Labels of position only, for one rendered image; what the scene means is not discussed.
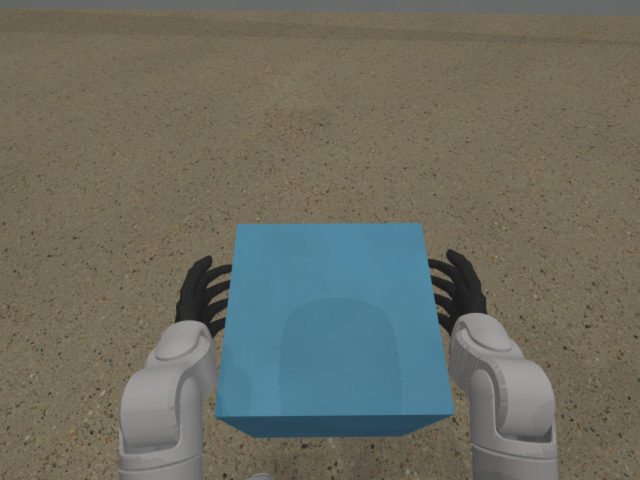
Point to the robot left forearm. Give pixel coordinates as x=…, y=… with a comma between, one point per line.
x=160, y=410

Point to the left robot hand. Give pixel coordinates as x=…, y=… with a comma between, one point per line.
x=194, y=297

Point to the carton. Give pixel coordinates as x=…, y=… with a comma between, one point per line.
x=331, y=331

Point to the right robot hand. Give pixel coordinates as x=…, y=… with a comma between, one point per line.
x=465, y=290

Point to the robot right forearm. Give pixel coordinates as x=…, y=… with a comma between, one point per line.
x=512, y=402

